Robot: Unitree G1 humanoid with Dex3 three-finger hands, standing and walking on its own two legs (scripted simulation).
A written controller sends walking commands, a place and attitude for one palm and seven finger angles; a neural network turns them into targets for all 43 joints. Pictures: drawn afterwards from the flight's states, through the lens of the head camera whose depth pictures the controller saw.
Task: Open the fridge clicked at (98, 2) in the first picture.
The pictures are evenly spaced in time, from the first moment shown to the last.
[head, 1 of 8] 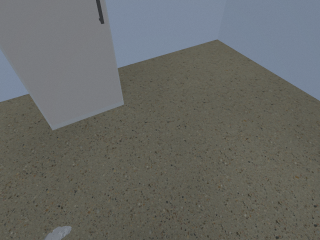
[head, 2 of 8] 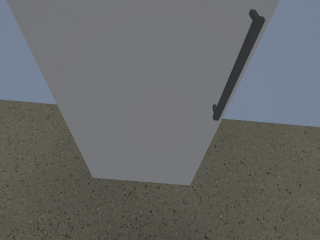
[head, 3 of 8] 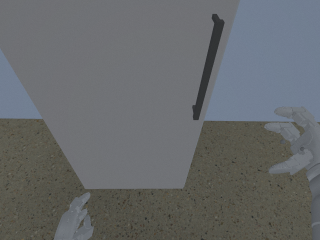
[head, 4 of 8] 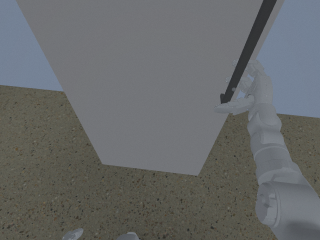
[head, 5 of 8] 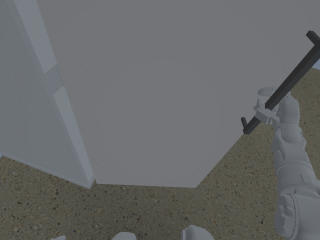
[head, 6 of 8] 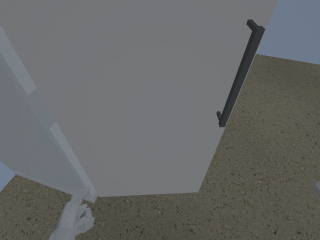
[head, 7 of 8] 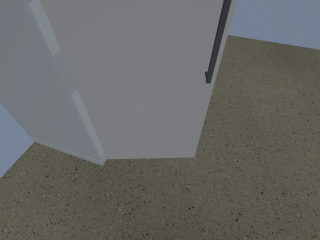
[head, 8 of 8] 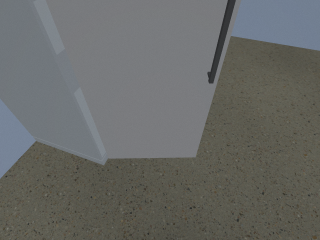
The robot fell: no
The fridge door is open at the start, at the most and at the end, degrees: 0 77 69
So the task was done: yes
